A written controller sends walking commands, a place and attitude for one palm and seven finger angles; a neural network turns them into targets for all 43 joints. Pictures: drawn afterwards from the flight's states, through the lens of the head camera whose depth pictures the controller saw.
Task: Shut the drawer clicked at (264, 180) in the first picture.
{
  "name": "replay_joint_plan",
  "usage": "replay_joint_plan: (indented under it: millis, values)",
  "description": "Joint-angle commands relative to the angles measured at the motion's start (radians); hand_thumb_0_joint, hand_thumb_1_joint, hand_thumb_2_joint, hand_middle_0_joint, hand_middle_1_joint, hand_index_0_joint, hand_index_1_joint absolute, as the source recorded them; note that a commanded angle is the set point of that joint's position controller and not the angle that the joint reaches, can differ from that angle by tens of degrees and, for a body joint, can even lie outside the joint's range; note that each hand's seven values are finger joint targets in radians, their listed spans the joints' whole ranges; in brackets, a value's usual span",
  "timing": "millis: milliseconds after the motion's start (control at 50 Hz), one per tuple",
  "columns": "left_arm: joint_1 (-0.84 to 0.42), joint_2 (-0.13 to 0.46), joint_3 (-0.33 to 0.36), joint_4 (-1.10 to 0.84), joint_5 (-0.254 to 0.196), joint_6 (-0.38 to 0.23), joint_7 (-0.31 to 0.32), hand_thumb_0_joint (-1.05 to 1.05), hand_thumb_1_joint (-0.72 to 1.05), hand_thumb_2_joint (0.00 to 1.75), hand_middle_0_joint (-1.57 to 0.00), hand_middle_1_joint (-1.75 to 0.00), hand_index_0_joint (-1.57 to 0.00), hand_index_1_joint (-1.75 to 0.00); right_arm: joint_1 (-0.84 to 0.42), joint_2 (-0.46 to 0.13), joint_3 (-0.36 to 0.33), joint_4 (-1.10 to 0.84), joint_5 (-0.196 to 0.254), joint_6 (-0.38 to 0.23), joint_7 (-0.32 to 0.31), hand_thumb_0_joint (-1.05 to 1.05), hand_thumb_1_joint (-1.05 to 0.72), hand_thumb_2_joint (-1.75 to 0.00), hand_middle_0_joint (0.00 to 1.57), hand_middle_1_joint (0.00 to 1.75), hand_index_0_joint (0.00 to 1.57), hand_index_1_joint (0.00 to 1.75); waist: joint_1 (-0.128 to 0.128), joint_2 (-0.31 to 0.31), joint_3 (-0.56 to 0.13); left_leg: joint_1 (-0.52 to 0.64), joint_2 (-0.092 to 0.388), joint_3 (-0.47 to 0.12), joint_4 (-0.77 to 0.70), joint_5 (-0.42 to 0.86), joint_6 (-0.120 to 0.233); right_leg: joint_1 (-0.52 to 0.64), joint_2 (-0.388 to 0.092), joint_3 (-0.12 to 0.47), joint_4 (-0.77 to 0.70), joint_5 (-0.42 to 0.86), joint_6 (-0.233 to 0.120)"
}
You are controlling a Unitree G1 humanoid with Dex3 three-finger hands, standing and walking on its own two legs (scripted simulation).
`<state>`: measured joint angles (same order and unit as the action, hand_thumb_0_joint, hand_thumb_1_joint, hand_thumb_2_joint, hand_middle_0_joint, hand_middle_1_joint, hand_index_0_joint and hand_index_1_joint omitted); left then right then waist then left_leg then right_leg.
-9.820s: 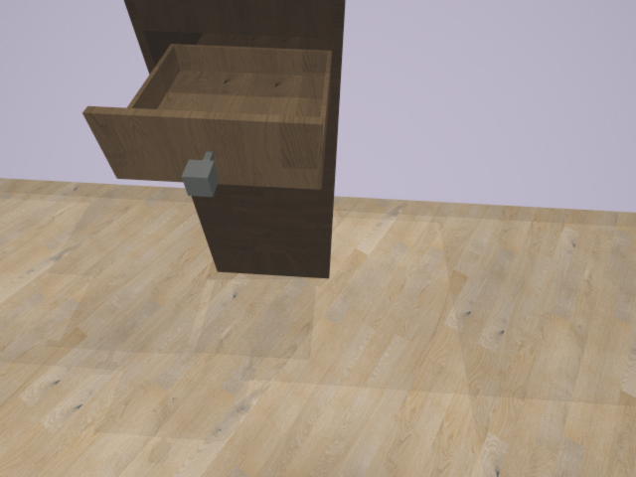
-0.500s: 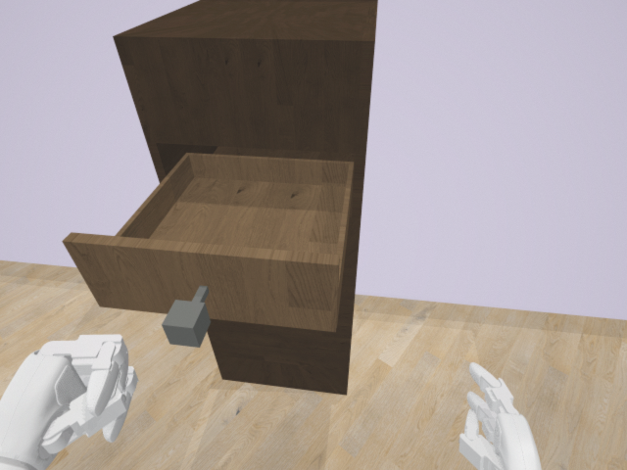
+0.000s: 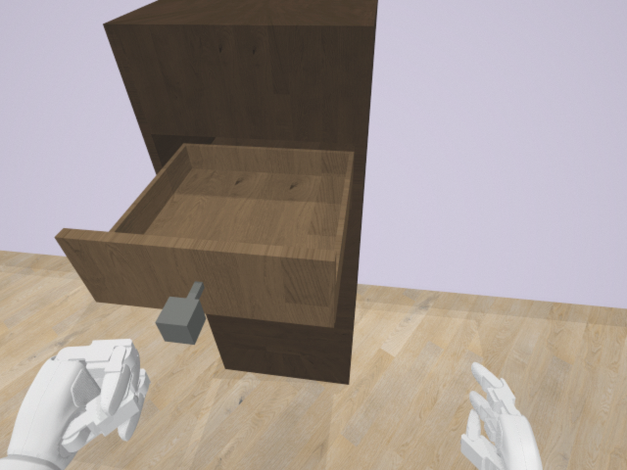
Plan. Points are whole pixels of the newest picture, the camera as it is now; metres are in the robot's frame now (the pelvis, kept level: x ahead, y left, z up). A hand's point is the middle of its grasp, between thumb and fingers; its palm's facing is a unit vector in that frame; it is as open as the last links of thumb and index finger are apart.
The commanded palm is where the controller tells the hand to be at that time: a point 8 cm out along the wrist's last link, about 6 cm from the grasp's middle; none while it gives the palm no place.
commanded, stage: bring the fist close to the handle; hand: left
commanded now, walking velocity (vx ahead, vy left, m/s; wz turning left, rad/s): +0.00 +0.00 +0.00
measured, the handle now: (188, 307) +0.30 +0.22 +0.07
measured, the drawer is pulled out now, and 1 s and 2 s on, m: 0.30 0.30 0.25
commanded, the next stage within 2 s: push the drawer shut in 1.12 s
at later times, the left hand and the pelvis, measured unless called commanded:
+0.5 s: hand (172, 386) +0.18 +0.18 +0.09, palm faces +0.01 -1.00 -0.06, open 3.3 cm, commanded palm +0.15 +0.24 +0.09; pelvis +0.00 +0.02 -0.01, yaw +0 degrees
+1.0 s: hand (191, 377) +0.21 +0.18 +0.06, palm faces +0.01 -1.00 -0.07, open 3.3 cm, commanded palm +0.17 +0.24 +0.07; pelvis +0.00 +0.02 -0.02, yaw +0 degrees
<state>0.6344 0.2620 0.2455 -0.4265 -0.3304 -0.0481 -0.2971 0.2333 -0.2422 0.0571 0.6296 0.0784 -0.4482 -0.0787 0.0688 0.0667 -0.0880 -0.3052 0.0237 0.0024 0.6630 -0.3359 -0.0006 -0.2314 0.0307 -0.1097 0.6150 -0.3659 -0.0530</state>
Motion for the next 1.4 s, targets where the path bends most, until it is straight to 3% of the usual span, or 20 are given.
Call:
replay_joint_plan:
  millis: [0, 60, 100, 160, 260, 320, 440, 460, 500, 560, 680, 740, 860, 880, 960, 1140, 1180, 1300, 1360, 1380]
  values:
    - [-0.07, 0.111, 0.066, -0.19, -0.001, -0.099, 0.02, 0.0, 0.9, 0.9, -1.4, -1.6, -1.4, -1.6, -0.146, -0.094, -0.05, -0.171, -0.005, -0.056, 0.002, 0.0, -0.9, -0.9, 0.2, 0.3, 0.2, 0.3, -0.011, -0.055, 0.022, 0.033, -0.031, -0.024, -0.071, 0.152, 0.034, -0.108, -0.032, 0.087, -0.127, 0.182, 0.054]
    - [-0.1, 0.134, 0.086, -0.158, 0.01, -0.113, 0.031, 0.0, 0.9, 0.9, -1.4, -1.6, -1.4, -1.6, -0.147, -0.096, -0.054, -0.161, -0.008, -0.042, 0.001, 0.0, -0.9, -0.9, 0.2, 0.3, 0.2, 0.3, -0.011, -0.031, 0.021, 0.017, -0.031, -0.022, -0.065, 0.152, 0.032, -0.106, -0.035, 0.094, -0.124, 0.175, 0.05]
    - [-0.086, 0.093, 0.044, -0.148, 0.013, -0.121, 0.027, 0.0, 0.9, 0.9, -1.4, -1.6, -1.4, -1.6, -0.14, -0.096, -0.055, -0.17, -0.011, -0.034, 0.004, 0.0, -0.9, -0.9, 0.2, 0.3, 0.2, 0.3, -0.018, -0.043, 0.007, 0.02, -0.032, -0.021, -0.066, 0.16, 0.034, -0.112, -0.034, 0.079, -0.108, 0.192, 0.051]
    - [-0.066, 0.091, 0.039, -0.13, 0.02, -0.132, 0.028, 0.0, 0.9, 0.9, -1.4, -1.6, -1.4, -1.6, -0.14, -0.098, -0.061, -0.169, -0.017, -0.025, 0.011, 0.0, -0.9, -0.9, 0.2, 0.3, 0.2, 0.3, -0.015, -0.045, -0.024, 0.016, -0.032, -0.023, -0.057, 0.19, 0.035, -0.101, -0.031, 0.068, -0.085, 0.241, 0.048]
    - [-0.105, 0.078, 0.011, -0.119, 0.039, -0.16, 0.051, 0.0, 0.9, 0.9, -1.4, -1.6, -1.4, -1.6, -0.125, -0.103, -0.068, -0.168, -0.023, -0.006, 0.017, 0.0, -0.9, -0.9, 0.2, 0.3, 0.2, 0.3, -0.029, -0.055, -0.021, -0.003, -0.029, -0.026, -0.048, 0.173, 0.034, -0.131, -0.028, 0.053, -0.059, 0.205, 0.046]
    - [-0.119, 0.035, -0.05, -0.127, 0.055, -0.174, 0.067, 0.0, 0.9, 0.9, -1.4, -1.6, -1.4, -1.6, -0.111, -0.103, -0.068, -0.181, -0.029, 0.008, 0.026, 0.0, -0.9, -0.9, 0.2, 0.3, 0.2, 0.3, -0.042, -0.039, -0.027, -0.009, -0.029, -0.031, -0.043, 0.173, 0.033, -0.154, -0.028, 0.038, -0.031, 0.197, 0.045]
    - [-0.124, 0.017, -0.082, -0.108, 0.084, -0.2, 0.103, 0.0, 0.9, 0.9, -1.4, -1.6, -1.4, -1.6, -0.098, -0.103, -0.075, -0.196, -0.037, 0.049, 0.034, 0.0, -0.9, -0.9, 0.2, 0.3, 0.2, 0.3, -0.051, -0.034, -0.051, -0.035, -0.025, -0.036, -0.024, 0.161, 0.028, -0.183, -0.028, 0.028, 0.008, 0.17, 0.042]
    - [-0.125, 0.025, -0.075, -0.09, 0.09, -0.203, 0.113, 0.0, 0.9, 0.9, -1.4, -1.6, -1.4, -1.6, -0.1, -0.103, -0.076, -0.191, -0.04, 0.057, 0.035, 0.0, -0.9, -0.9, 0.2, 0.3, 0.2, 0.3, -0.053, -0.07, -0.047, -0.048, -0.024, -0.038, -0.02, 0.154, 0.03, -0.184, -0.027, 0.029, 0.008, 0.163, 0.043]
    - [-0.119, 0.012, -0.092, -0.096, 0.092, -0.214, 0.116, 0.0, 0.9, 0.9, -1.4, -1.6, -1.4, -1.6, -0.095, -0.102, -0.078, -0.204, -0.04, 0.07, 0.036, 0.0, -0.9, -0.9, 0.2, 0.3, 0.2, 0.3, -0.053, -0.034, -0.062, -0.05, -0.025, -0.034, -0.01, 0.163, 0.029, -0.193, -0.028, 0.031, 0.022, 0.172, 0.04]
    - [-0.127, 0.033, -0.075, -0.059, 0.101, -0.228, 0.13, 0.0, 0.9, 0.9, -1.4, -1.6, -1.4, -1.6, -0.096, -0.104, -0.08, -0.202, -0.042, 0.091, 0.038, 0.0, -0.9, -0.9, 0.2, 0.3, 0.2, 0.3, -0.057, -0.059, -0.06, -0.08, -0.022, -0.036, 0.004, 0.156, 0.028, -0.205, -0.026, 0.034, 0.034, 0.162, 0.04]
    - [-0.198, 0.005, -0.118, -0.023, 0.101, -0.268, 0.135, 0.0, 0.9, 0.9, -1.4, -1.6, -1.4, -1.6, -0.073, -0.111, -0.076, -0.216, -0.044, 0.114, 0.037, 0.0, -0.9, -0.9, 0.2, 0.3, 0.2, 0.3, -0.078, -0.031, -0.07, -0.11, -0.023, -0.04, 0.032, 0.112, 0.025, -0.257, -0.025, 0.039, 0.06, 0.112, 0.038]
    - [-0.183, 0.029, -0.094, -0.028, 0.1, -0.283, 0.138, 0.0, 0.9, 0.9, -1.4, -1.6, -1.4, -1.6, -0.065, -0.109, -0.082, -0.226, -0.041, 0.117, 0.037, 0.0, -0.9, -0.9, 0.2, 0.3, 0.2, 0.3, -0.068, -0.03, -0.126, -0.102, -0.02, -0.039, 0.045, 0.141, 0.024, -0.241, -0.026, 0.041, 0.076, 0.14, 0.036]
    - [-0.134, 0.046, -0.064, -0.003, 0.101, -0.266, 0.154, 0.0, 0.9, 0.9, -1.4, -1.6, -1.4, -1.6, -0.071, -0.104, -0.083, -0.226, -0.041, 0.141, 0.04, 0.0, -0.9, -0.9, 0.2, 0.3, 0.2, 0.3, -0.057, -0.057, -0.125, -0.123, -0.019, -0.033, 0.047, 0.174, 0.026, -0.211, -0.026, 0.045, 0.073, 0.183, 0.036]
    - [-0.133, 0.009, -0.1, -0.009, 0.099, -0.262, 0.15, 0.0, 0.9, 0.9, -1.4, -1.6, -1.4, -1.6, -0.067, -0.102, -0.08, -0.234, -0.039, 0.146, 0.042, 0.0, -0.9, -0.9, 0.2, 0.3, 0.2, 0.3, -0.065, -0.05, -0.104, -0.125, -0.021, -0.03, 0.044, 0.166, 0.025, -0.224, -0.026, 0.04, 0.075, 0.18, 0.038]
    - [-0.148, 0.048, -0.069, -0.015, 0.095, -0.261, 0.151, 0.0, 0.9, 0.9, -1.4, -1.6, -1.4, -1.6, -0.07, -0.106, -0.081, -0.231, -0.04, 0.155, 0.038, 0.0, -0.9, -0.9, 0.2, 0.3, 0.2, 0.3, -0.069, -0.057, -0.094, -0.137, -0.022, -0.027, 0.052, 0.153, 0.028, -0.223, -0.027, 0.051, 0.062, 0.174, 0.04]
    - [-0.139, 0.048, -0.057, -0.019, 0.062, -0.29, 0.111, 0.0, 0.9, 0.9, -1.4, -1.6, -1.4, -1.6, -0.061, -0.104, -0.084, -0.232, -0.035, 0.153, 0.038, 0.0, -0.9, -0.9, 0.2, 0.3, 0.2, 0.3, -0.081, -0.044, -0.12, -0.13, -0.027, -0.021, 0.077, 0.173, 0.029, -0.222, -0.032, 0.064, 0.062, 0.223, 0.047]
    - [-0.151, 0.045, -0.057, 0.008, 0.063, -0.288, 0.105, 0.0, 0.9, 0.9, -1.4, -1.6, -1.4, -1.6, -0.061, -0.109, -0.083, -0.224, -0.037, 0.159, 0.034, 0.0, -0.9, -0.9, 0.2, 0.3, 0.2, 0.3, -0.087, -0.066, -0.085, -0.145, -0.028, -0.022, 0.078, 0.158, 0.032, -0.234, -0.031, 0.07, 0.052, 0.209, 0.048]
    - [-0.284, 0.071, -0.043, 0.033, 0.056, -0.293, 0.096, 0.0, 0.9, 0.9, -1.4, -1.6, -1.4, -1.6, -0.057, -0.118, -0.076, -0.214, -0.036, 0.159, 0.026, 0.0, -0.9, -0.9, 0.2, 0.3, 0.2, 0.3, -0.097, -0.039, -0.113, -0.132, -0.03, -0.025, 0.077, 0.143, 0.032, -0.234, -0.034, 0.081, 0.045, 0.185, 0.048]
    - [-0.288, 0.101, -0.001, 0.091, 0.052, -0.283, 0.094, 0.0, 0.9, 0.9, -1.4, -1.6, -1.4, -1.6, -0.066, -0.123, -0.076, -0.203, -0.037, 0.161, 0.023, 0.0, -0.9, -0.9, 0.2, 0.3, 0.2, 0.3, -0.083, -0.058, -0.121, -0.137, -0.03, -0.025, 0.075, 0.166, 0.032, -0.204, -0.037, 0.085, 0.041, 0.218, 0.048]
    - [-0.313, 0.065, -0.043, 0.079, 0.051, -0.282, 0.087, 0.0, 0.9, 0.9, -1.4, -1.6, -1.4, -1.6, -0.061, -0.12, -0.072, -0.21, -0.035, 0.162, 0.025, 0.0, -0.9, -0.9, 0.2, 0.3, 0.2, 0.3, -0.093, -0.033, -0.12, -0.121, -0.032, -0.023, 0.071, 0.172, 0.033, -0.216, -0.036, 0.081, 0.043, 0.228, 0.048]
